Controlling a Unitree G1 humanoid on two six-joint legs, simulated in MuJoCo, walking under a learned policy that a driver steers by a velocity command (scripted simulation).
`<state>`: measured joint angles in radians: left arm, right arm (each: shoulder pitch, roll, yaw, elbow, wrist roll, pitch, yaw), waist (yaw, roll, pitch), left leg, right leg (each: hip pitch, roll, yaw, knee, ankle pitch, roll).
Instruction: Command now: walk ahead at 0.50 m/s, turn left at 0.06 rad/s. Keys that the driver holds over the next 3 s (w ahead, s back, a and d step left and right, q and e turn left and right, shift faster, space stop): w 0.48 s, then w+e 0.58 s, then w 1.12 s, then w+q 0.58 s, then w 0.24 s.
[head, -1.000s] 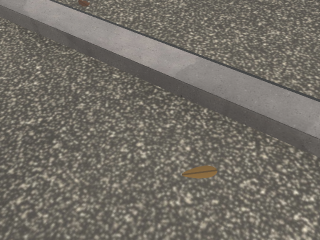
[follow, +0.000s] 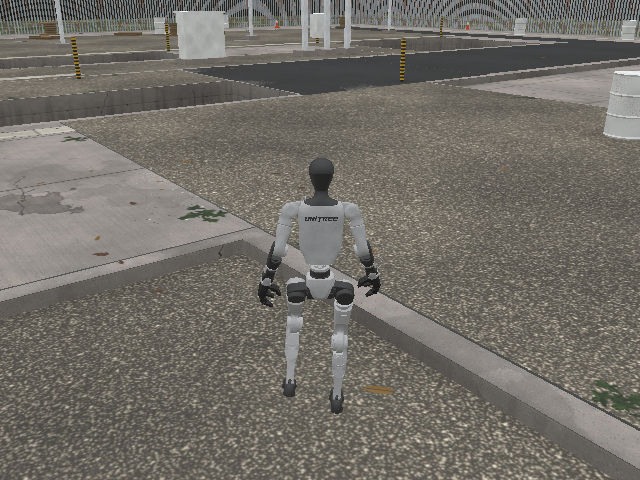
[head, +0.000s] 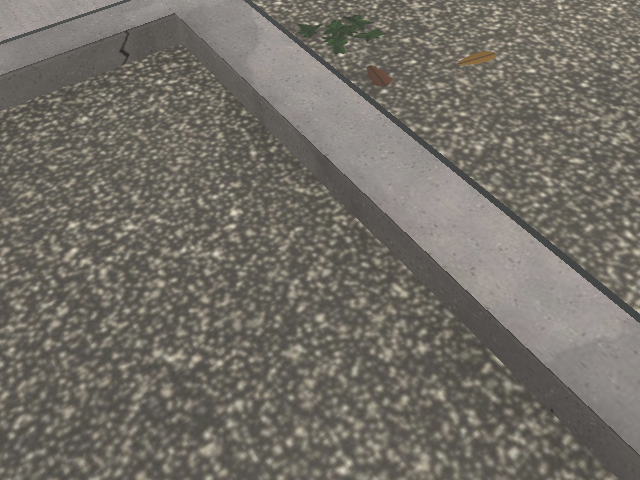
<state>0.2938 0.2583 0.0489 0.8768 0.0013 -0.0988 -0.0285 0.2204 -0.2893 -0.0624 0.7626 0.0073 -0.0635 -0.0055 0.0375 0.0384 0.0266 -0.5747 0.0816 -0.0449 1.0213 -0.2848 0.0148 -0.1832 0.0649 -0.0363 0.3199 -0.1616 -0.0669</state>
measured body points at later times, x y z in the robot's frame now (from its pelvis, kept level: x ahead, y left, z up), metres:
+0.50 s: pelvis +0.28 +0.07 +0.00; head +0.31 +0.08 +0.45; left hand +0.39 +0.35 -0.13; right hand +0.37 -0.21 -0.11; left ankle +0.30 +0.15 -0.75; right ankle +0.29 -0.09 -0.67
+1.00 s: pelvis +0.56 -0.01 -0.01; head +0.59 -0.03 +0.44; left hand +0.73 +0.24 -0.11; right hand +0.62 -0.31 -0.12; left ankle +0.55 +0.16 -0.66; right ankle +0.58 -0.09 -0.75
